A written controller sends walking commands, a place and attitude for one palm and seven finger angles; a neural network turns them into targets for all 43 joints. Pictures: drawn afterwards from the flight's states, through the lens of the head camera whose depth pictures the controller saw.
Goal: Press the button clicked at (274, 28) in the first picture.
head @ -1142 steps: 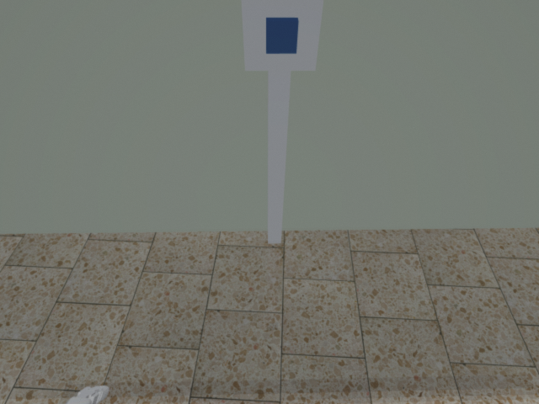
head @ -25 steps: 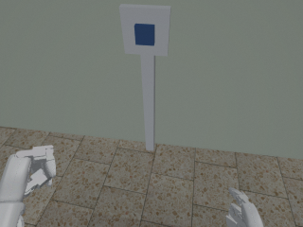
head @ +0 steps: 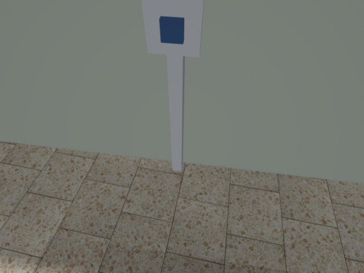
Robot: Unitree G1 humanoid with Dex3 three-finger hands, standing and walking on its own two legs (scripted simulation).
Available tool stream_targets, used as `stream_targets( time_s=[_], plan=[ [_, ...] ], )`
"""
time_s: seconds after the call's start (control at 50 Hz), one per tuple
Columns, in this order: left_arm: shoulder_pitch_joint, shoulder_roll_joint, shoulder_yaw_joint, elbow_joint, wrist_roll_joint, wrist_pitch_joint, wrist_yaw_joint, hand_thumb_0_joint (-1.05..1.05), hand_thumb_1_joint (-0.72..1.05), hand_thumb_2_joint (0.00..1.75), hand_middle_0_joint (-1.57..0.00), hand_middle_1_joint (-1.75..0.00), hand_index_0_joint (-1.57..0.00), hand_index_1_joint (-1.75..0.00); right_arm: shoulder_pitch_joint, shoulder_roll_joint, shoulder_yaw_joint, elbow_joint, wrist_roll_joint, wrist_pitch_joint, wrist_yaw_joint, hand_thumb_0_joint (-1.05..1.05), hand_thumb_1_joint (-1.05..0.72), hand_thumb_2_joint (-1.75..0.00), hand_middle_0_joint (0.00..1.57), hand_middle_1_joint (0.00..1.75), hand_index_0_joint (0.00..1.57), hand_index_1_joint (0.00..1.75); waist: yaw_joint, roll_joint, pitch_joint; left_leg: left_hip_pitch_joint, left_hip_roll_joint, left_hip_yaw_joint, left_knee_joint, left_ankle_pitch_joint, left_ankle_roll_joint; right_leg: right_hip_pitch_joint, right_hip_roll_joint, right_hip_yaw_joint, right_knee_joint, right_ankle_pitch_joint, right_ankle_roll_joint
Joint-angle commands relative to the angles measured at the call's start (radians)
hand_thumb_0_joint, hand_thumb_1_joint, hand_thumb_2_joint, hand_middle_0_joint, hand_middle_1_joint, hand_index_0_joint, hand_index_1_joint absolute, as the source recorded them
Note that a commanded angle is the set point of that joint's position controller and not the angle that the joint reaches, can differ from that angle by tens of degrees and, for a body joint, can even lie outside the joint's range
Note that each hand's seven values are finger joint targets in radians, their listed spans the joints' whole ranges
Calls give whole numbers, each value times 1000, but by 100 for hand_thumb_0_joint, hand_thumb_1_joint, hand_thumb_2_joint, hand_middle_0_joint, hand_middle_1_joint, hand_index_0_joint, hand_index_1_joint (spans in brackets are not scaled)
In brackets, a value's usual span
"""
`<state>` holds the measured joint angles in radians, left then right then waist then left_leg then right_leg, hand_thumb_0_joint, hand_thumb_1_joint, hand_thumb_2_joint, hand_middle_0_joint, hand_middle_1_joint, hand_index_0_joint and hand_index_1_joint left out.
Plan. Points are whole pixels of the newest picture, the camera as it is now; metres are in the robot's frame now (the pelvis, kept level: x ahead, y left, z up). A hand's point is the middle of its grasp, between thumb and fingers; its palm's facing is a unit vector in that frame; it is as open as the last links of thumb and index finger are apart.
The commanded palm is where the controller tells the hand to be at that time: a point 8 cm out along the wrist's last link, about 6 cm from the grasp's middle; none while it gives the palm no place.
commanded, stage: let the arm hang, fingers relaxed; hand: left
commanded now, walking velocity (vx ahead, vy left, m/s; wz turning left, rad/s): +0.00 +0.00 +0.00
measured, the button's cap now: (172, 30) +0.76 +0.08 +0.15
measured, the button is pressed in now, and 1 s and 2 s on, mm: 0 0 0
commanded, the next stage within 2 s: stand and wait in 0.54 s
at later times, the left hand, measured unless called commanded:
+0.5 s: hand out of the picture +0.03 +0.16 -0.17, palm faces +0.03 -0.98 -0.20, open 7.3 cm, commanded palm none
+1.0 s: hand out of the picture +0.04 +0.16 -0.17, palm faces +0.03 -0.98 -0.22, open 7.4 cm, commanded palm none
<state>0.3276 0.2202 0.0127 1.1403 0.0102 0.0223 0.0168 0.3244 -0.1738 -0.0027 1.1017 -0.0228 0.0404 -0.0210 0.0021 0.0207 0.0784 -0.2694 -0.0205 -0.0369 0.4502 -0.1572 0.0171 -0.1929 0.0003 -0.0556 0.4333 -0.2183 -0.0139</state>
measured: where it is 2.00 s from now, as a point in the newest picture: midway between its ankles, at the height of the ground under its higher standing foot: outside the picture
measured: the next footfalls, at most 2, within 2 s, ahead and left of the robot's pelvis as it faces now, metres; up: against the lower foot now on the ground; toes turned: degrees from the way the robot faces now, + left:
none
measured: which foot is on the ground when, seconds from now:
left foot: down 0.00-1.00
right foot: down 0.00-1.00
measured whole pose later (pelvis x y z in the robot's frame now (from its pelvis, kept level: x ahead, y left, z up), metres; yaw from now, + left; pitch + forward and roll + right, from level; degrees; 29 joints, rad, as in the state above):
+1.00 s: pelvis +0.03 -0.02 +0.00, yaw +0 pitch -2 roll +0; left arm 0.23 0.16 0.02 1.15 0.01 -0.01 0.03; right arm 0.23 -0.17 -0.01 1.13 -0.02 0.01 -0.04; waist 0.00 0.02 0.07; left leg -0.19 0.00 -0.04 0.40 -0.18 -0.01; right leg -0.13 0.02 -0.05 0.40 -0.25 -0.04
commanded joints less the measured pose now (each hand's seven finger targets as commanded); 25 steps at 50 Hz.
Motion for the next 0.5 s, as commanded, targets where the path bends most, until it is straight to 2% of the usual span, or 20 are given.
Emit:
stream_targets(
  time_s=[0.0, 0.04, 0.26, 0.3, 0.42, 0.48],
  plan=[
    [7, 97, 18, -26, -1, -22, 9, 0, 90, 90, -24, -34, -24, -34, 37, -108, -27, -33, 2, -25, -8, 0, -90, -90, 20, 30, 20, 30, -10, -21, 3, 2, 91, -96, -116, -159, 28, -59, -91, 104, -132, -198, -52],
    [11, 93, 19, -22, 0, -24, 12, 0, 90, 90, -20, -30, -20, -30, 46, -102, -28, -28, 3, -24, -9, 0, -90, -90, 20, 30, 20, 30, -9, -37, 12, 0, 90, -89, -109, -145, 28, -66, -90, 109, -134, -203, -53],
    [2, 43, 19, -17, 0, -29, 19, 0, 90, 90, -20, -30, -20, -30, 40, -46, -21, -5, 2, -33, -12, 0, -90, -90, 20, 30, 20, 30, -9, -20, 17, 10, 92, -74, -104, -35, 20, -44, -95, 99, -114, -97, -42],
    [-6, 37, 21, -19, -1, -32, 20, 0, 90, 90, -20, -30, -20, -30, 40, -45, -20, -5, 2, -37, -14, 0, -90, -90, 20, 30, 20, 30, -10, -12, 6, 21, 94, -72, -100, 9, 18, -31, -96, 97, -108, -58, -41],
    [-21, 33, 23, -21, -2, -31, 19, 0, 90, 90, -20, -30, -20, -30, 23, -45, -17, -1, 1, -36, -17, 0, -90, -90, 20, 30, 20, 30, -11, 7, 19, 22, 94, -71, -101, 14, 13, -25, -96, 102, -119, -55, -41],
    [-26, 39, 25, -23, -2, -34, 19, 0, 90, 90, -20, -30, -20, -30, 23, -49, -20, -2, 2, -36, -17, 0, -90, -90, 20, 30, 20, 30, -13, -18, -3, 39, 95, -63, -89, 31, 10, -14, -99, 102, -126, -49, -40]
  ],
)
